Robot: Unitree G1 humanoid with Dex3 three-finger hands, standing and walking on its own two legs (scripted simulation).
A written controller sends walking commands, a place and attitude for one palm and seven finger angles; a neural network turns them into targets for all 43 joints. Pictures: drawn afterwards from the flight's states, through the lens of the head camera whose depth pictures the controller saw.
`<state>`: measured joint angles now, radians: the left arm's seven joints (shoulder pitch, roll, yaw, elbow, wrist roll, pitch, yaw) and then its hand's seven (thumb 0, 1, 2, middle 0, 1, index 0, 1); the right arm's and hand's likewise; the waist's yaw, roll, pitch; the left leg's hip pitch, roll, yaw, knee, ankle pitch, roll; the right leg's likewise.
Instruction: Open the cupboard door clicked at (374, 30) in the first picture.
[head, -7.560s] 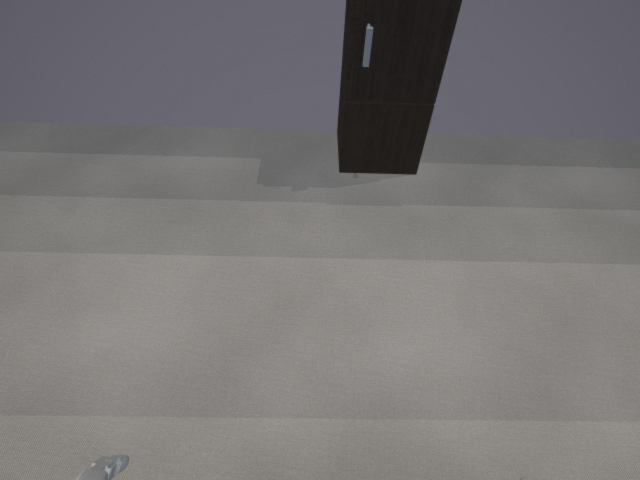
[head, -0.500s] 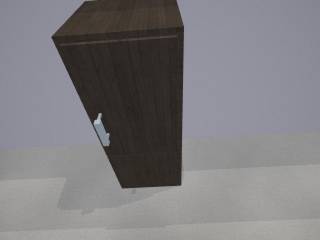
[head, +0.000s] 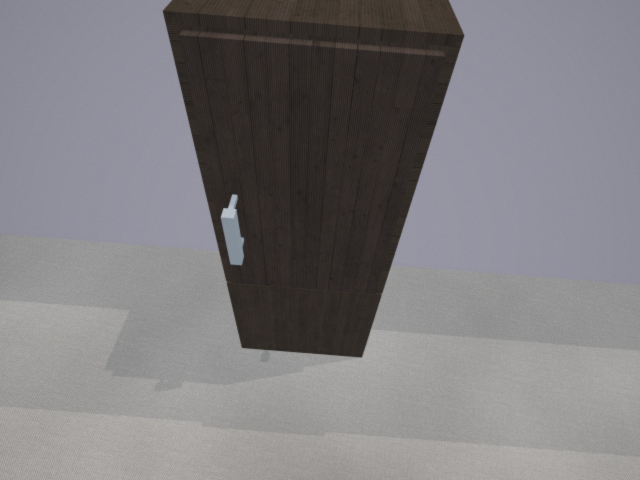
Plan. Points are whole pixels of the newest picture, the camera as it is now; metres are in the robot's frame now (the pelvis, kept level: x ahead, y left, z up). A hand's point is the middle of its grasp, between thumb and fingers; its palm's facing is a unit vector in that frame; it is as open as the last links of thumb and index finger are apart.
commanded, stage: come to a stop and stand still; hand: left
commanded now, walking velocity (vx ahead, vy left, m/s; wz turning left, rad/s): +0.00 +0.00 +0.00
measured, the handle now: (235, 230) +0.56 +0.23 -0.11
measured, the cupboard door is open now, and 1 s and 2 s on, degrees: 0 0 0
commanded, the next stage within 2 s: look again from close up in 0.26 s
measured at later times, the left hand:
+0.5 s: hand out of the picture +0.02 +0.19 -0.17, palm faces +0.00 -0.97 -0.24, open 7.4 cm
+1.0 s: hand out of the picture +0.00 +0.13 -0.17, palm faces +0.03 -0.98 -0.22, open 7.3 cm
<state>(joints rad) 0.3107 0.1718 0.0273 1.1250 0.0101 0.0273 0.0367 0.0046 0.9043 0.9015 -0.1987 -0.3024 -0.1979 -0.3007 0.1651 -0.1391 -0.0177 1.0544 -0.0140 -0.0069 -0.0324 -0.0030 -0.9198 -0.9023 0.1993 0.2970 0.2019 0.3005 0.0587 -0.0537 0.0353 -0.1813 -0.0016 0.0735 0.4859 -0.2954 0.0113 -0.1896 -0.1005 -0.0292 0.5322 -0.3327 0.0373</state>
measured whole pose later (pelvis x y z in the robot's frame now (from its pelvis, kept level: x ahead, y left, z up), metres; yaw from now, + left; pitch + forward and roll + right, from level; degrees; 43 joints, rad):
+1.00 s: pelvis +0.00 -0.04 +0.00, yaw +0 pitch +0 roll +1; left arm 0.27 0.15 -0.01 1.11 0.01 -0.01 0.03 0.01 0.91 0.90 -0.20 -0.30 -0.20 -0.30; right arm 0.27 -0.18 0.00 1.10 -0.02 -0.01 -0.02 0.00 -0.91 -0.90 0.20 0.30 0.20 0.30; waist 0.01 0.02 0.04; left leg -0.18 0.06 0.05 0.48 -0.28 -0.05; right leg -0.19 -0.04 -0.05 0.54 -0.34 -0.01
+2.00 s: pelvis -0.01 -0.02 +0.00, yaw +1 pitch -2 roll +0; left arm 0.27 0.16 0.00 1.03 0.01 0.00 0.03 0.00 0.91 0.90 -0.20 -0.30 -0.20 -0.30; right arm 0.26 -0.18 -0.01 1.03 -0.02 0.01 -0.02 0.01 -0.93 -0.90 0.20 0.30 0.20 0.30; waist -0.01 0.03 0.02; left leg -0.22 0.05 0.07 0.56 -0.30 -0.02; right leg -0.19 -0.04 -0.08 0.56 -0.33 0.00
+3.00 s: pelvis +0.01 -0.03 +0.00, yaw +2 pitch +0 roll +1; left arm 0.47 0.18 0.01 0.40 -0.11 0.00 0.11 0.04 0.93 0.89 -0.20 -0.32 -0.20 -0.31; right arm 0.32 -0.21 -0.01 0.95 0.03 -0.20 -0.07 0.01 -0.92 -0.90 0.20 0.30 0.20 0.30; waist 0.02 0.02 0.01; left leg -0.23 0.04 0.06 0.53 -0.30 -0.02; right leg -0.21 -0.05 -0.09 0.55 -0.34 0.00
